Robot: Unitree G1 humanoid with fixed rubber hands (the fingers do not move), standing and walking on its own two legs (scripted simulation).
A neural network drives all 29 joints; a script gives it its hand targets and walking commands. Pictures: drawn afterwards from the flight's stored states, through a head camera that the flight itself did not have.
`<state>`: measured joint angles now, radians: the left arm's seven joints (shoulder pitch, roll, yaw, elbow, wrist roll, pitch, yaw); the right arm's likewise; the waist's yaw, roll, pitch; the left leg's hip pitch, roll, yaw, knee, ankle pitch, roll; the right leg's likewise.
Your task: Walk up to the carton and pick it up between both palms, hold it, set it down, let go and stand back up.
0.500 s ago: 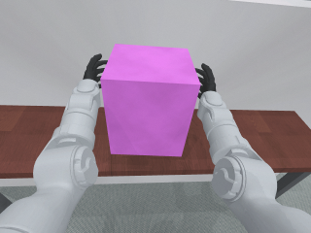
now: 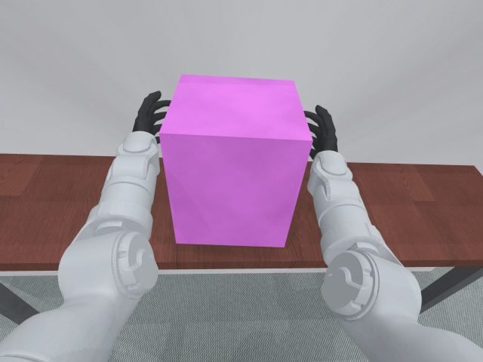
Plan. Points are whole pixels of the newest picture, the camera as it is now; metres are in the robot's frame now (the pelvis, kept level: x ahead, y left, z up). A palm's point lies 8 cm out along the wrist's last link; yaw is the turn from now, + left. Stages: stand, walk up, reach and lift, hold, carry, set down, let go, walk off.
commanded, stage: set down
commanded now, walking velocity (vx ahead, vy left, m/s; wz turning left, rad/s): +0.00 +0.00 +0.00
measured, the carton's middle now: (234, 163) +0.45 +0.05 +0.09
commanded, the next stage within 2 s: none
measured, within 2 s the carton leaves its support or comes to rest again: rests again in 0.94 s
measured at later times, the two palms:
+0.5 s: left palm (150, 144) +0.43 +0.20 +0.13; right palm (320, 162) +0.43 -0.10 +0.13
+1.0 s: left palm (149, 146) +0.43 +0.20 +0.13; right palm (320, 165) +0.43 -0.10 +0.12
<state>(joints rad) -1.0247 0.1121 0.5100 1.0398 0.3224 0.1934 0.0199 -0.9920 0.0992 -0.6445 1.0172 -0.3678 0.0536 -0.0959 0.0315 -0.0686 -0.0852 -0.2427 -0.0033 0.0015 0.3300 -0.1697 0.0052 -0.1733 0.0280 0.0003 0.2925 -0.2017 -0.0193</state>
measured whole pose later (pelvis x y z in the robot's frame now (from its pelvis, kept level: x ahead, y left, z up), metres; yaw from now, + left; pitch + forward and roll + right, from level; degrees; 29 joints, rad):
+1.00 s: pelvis +0.00 +0.01 +0.00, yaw -1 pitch +5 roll +0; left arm -1.00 0.04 0.64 0.97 0.42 0.11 -0.02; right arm -0.93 0.16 -0.75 0.89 -0.49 -0.02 -0.04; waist 0.05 -0.05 -0.03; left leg -0.25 0.00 0.06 0.31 -0.16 0.02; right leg -0.19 0.01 -0.03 0.29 -0.19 -0.01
